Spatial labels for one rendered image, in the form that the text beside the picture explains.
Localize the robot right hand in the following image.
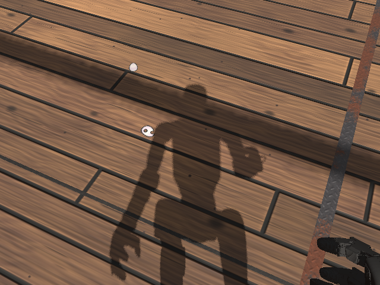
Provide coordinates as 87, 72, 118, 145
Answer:
310, 237, 380, 285

